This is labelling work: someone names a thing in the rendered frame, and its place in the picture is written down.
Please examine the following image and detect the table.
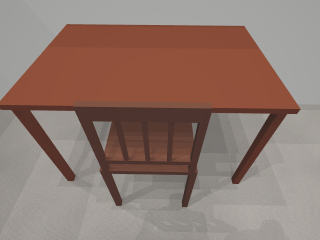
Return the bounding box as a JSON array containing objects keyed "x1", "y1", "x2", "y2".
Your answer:
[{"x1": 0, "y1": 24, "x2": 300, "y2": 184}]

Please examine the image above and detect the chair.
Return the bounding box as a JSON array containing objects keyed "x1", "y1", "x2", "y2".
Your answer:
[{"x1": 73, "y1": 101, "x2": 213, "y2": 207}]

